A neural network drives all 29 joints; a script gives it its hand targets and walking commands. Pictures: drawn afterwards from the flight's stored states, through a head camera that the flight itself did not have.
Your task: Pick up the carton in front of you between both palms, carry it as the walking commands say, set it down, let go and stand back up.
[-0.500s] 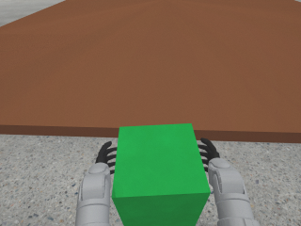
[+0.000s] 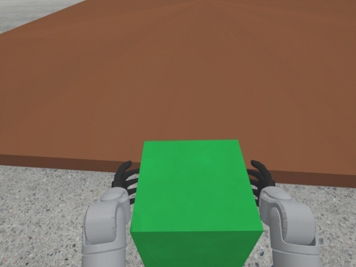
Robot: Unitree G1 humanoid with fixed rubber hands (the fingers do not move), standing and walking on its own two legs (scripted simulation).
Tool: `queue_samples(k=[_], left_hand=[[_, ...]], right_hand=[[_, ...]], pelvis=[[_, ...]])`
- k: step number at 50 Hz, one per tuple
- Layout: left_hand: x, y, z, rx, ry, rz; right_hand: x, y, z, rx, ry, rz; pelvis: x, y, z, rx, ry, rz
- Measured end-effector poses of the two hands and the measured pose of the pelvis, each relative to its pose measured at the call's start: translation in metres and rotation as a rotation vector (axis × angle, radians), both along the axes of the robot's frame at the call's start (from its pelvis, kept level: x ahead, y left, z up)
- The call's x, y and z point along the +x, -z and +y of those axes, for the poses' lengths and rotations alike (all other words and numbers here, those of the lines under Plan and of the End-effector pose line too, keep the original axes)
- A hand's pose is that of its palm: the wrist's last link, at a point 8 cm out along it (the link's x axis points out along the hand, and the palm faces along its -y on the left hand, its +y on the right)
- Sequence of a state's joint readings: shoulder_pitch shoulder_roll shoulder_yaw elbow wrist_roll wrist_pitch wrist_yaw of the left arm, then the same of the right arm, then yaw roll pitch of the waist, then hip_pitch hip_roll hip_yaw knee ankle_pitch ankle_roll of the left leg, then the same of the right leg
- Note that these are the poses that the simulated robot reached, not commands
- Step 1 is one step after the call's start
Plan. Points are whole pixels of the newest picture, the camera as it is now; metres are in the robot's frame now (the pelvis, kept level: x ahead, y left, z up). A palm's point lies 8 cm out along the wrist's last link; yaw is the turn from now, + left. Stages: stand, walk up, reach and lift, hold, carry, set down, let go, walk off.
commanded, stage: carry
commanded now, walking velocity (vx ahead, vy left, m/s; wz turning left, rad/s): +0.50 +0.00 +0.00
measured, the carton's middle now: (191, 209) +0.28 -0.01 +0.02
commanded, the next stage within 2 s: none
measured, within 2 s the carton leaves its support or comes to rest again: neither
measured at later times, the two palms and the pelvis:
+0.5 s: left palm (119, 119) +0.57 +0.19 +0.08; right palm (215, 118) +0.54 -0.10 +0.08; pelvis +0.29 +0.06 +0.01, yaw -2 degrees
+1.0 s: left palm (131, 61) +0.87 +0.19 +0.15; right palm (204, 56) +0.88 -0.11 +0.15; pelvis +0.51 +0.03 +0.00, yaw +0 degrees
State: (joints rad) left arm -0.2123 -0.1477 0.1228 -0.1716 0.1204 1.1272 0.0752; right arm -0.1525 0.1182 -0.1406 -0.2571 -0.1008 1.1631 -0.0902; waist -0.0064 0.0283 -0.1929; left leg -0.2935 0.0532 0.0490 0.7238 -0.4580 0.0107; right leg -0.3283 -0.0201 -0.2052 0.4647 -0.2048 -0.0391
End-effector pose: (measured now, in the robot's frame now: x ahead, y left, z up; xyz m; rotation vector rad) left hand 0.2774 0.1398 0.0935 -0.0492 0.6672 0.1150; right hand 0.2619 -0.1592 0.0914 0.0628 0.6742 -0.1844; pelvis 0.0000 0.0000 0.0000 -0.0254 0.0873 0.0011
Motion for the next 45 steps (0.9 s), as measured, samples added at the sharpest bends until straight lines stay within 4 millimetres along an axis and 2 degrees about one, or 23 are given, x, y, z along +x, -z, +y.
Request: queue_samples(k=[4, 7, 12, 17, 21, 24, 27, 31, 37, 40, 45], left_hand=[[0.021, 0.005, 0.005, 0.015, -0.020, 0.067], [0.048, 0.000, 0.016, 0.008, -0.051, 0.068], [0.114, -0.004, 0.038, -0.008, -0.075, 0.025], [0.192, 0.013, 0.059, -0.020, -0.054, 0.008], [0.239, 0.020, 0.059, -0.025, -0.024, 0.096], [0.275, 0.016, 0.055, -0.021, 0.004, 0.106], [0.314, 0.007, 0.051, -0.019, 0.018, 0.074], [0.367, -0.006, 0.048, -0.021, -0.001, 0.008], [0.454, -0.025, 0.036, -0.001, -0.048, -0.126], [0.493, -0.031, 0.034, 0.050, -0.046, -0.100], [0.542, -0.039, 0.039, 0.057, -0.063, -0.036]], right_hand=[[0.031, 0.002, 0.005, 0.014, -0.019, 0.067], [0.067, -0.003, 0.016, 0.011, -0.048, 0.068], [0.136, -0.009, 0.038, 0.004, -0.064, 0.024], [0.208, 0.005, 0.059, -0.013, -0.048, 0.007], [0.243, 0.015, 0.059, -0.010, -0.010, 0.096], [0.271, 0.010, 0.055, -0.006, 0.019, 0.106], [0.307, 0.000, 0.052, -0.007, 0.030, 0.074], [0.365, -0.012, 0.048, -0.003, 0.016, 0.007], [0.467, -0.023, 0.036, 0.023, -0.030, -0.127], [0.512, -0.024, 0.034, 0.015, -0.068, -0.101], [0.570, -0.035, 0.039, 0.011, -0.092, -0.038]], pelvis=[[0.037, -0.008, -0.002, 0.025, -0.009, 0.010], [0.067, -0.012, 0.003, 0.033, -0.005, 0.010], [0.130, -0.005, 0.019, 0.030, -0.003, 0.002], [0.199, 0.017, 0.044, 0.043, 0.024, -0.015], [0.240, 0.003, 0.054, 0.025, 0.043, -0.003], [0.273, -0.008, 0.057, 0.012, 0.041, 0.003], [0.309, -0.013, 0.056, 0.002, 0.032, 0.005], [0.360, -0.012, 0.048, 0.005, 0.028, -0.003], [0.438, 0.015, 0.028, 0.018, 0.001, -0.040], [0.457, 0.015, 0.025, 0.007, -0.008, -0.035], [0.482, 0.005, 0.023, 0.021, -0.015, -0.018]])
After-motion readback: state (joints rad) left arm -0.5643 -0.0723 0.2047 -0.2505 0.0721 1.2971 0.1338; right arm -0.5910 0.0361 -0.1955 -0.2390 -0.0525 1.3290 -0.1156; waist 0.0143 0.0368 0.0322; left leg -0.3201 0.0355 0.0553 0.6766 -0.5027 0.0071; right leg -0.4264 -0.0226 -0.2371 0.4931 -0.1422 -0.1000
